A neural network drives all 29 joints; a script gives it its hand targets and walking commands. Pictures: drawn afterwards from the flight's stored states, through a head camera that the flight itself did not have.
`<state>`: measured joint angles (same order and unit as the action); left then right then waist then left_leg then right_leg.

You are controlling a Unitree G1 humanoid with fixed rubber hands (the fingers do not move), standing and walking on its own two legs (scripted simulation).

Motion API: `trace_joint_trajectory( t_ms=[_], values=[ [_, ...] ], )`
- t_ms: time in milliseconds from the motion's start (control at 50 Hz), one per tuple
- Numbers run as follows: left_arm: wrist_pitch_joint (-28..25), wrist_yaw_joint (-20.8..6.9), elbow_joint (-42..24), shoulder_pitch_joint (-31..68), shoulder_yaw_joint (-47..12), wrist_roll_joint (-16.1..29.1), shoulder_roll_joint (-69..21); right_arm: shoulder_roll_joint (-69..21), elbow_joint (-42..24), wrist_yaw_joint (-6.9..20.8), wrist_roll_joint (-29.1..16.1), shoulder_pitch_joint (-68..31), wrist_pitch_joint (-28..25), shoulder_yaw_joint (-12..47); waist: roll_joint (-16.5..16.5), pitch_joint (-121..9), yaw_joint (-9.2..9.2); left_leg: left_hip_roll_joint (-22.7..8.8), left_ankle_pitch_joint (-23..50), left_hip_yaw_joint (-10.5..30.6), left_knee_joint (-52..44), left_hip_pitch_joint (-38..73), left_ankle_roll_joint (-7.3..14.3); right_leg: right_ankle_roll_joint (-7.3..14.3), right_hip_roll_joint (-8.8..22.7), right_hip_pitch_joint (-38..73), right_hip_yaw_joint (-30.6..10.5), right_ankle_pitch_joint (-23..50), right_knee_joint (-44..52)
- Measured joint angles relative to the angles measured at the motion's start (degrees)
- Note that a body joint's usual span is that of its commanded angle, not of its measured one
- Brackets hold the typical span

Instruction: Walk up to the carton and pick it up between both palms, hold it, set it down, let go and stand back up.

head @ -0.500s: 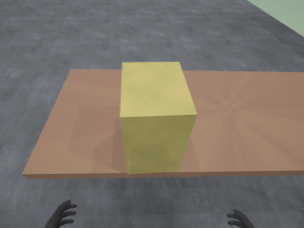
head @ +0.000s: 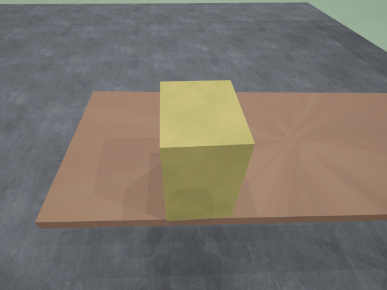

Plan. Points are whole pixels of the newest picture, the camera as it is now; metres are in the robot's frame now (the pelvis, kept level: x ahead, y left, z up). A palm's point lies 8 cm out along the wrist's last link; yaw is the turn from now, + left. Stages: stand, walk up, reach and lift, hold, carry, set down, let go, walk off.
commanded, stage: stand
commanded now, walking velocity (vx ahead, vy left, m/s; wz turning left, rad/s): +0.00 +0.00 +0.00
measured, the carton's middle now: (197, 152) +0.42 -0.01 +0.05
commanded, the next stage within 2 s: none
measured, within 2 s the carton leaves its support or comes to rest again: neither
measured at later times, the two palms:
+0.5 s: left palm out of the picture +0.05 +0.30 -0.11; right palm out of the picture +0.06 -0.31 -0.11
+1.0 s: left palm out of the picture +0.07 +0.30 -0.11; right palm out of the picture +0.06 -0.31 -0.11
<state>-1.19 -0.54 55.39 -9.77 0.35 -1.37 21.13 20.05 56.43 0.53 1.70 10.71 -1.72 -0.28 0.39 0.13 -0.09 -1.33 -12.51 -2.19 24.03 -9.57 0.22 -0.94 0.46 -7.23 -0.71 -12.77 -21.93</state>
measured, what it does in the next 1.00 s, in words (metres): stands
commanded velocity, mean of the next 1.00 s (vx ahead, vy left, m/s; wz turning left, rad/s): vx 0.00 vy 0.00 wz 0.00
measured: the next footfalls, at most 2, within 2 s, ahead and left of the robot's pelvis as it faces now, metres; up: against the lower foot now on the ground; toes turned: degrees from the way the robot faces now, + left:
none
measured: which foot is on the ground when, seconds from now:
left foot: down 0.00-1.00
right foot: down 0.00-1.00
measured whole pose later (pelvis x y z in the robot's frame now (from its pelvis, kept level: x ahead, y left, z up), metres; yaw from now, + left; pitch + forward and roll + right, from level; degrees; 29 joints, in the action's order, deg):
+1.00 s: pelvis -0.01 -0.01 +0.00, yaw +0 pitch -2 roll +0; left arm -1.4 -0.2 62.5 -8.0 -0.4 -0.8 22.0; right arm 21.2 62.7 0.4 0.8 8.5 -1.2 -0.1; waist -0.3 1.4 0.2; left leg -1.8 -10.0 -2.2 20.3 -8.4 -0.4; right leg -0.5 -0.1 -6.4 -0.8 -10.4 -18.7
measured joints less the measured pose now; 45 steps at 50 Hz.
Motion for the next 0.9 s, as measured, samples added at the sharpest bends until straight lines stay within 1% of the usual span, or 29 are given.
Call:
trace_joint_trajectory(
  t_ms=[400,900],
  values=[
    [-0.2,0.2,5.3,-0.2,-0.8,0.2,0.9,1.0,4.4,0.0,-0.5,-1.5,0.5,0.0,-0.2,1.1,-0.20,0.0,2.0,-0.2,-2.4,0.6,-0.1,0.0,0.0,0.3,-0.2,1.8,1.9],
    [-0.1,0.3,7.0,1.5,-0.8,0.5,0.8,1.3,6.2,-0.2,-0.8,-2.0,0.6,0.2,-0.5,1.2,0.27,-0.4,2.5,-0.1,-3.5,1.0,-0.6,0.4,-0.5,0.7,-0.1,2.3,3.0]
  ],
)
